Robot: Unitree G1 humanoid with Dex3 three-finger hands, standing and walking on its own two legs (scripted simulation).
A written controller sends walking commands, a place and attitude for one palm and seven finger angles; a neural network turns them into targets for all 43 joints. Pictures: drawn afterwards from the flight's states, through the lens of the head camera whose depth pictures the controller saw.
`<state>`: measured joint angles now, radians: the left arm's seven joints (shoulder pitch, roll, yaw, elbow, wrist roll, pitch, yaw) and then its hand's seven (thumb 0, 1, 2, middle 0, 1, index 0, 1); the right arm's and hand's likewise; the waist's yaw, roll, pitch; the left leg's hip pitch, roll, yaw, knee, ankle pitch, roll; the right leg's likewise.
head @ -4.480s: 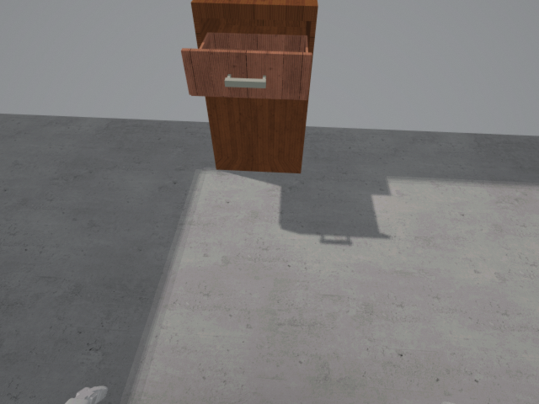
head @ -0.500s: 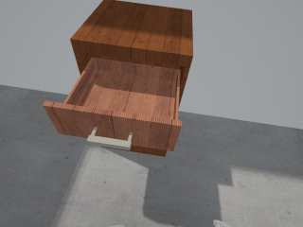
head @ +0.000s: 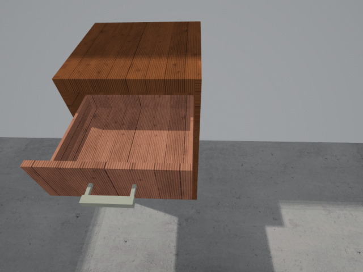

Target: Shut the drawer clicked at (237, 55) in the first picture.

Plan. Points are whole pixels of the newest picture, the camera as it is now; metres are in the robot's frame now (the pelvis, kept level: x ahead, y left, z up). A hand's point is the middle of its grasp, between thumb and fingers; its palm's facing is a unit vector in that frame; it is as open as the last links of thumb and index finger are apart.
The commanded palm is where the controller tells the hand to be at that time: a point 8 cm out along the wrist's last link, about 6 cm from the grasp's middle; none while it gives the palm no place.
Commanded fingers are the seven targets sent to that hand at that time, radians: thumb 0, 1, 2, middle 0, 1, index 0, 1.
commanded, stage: come to a stop and stand still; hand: left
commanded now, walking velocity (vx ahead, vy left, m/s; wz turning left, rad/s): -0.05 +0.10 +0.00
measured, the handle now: (109, 194) +0.32 +0.21 -0.06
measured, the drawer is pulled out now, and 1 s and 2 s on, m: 0.30 0.30 0.29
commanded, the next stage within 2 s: look again from close up in 0.54 s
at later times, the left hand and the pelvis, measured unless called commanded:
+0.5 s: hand out of the picture -0.04 +0.17 -0.17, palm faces +0.06 -0.98 -0.21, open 7.4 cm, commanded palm none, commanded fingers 0.00 0.90 0.90 -0.20 -0.30 -0.20 -0.30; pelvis -0.02 +0.00 +0.00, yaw +0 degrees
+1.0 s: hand out of the picture +0.01 +0.18 -0.17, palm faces +0.05 -0.97 -0.23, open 7.3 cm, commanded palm none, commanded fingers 0.00 0.90 0.90 -0.20 -0.30 -0.20 -0.30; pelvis +0.01 +0.00 +0.00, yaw +0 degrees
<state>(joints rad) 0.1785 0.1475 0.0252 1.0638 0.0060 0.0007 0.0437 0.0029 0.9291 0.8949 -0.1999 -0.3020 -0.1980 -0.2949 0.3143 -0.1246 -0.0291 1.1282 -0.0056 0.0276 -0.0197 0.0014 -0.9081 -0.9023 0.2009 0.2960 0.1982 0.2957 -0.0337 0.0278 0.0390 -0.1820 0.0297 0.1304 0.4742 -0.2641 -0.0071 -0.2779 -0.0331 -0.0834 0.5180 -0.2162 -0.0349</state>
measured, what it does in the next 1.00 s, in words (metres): stands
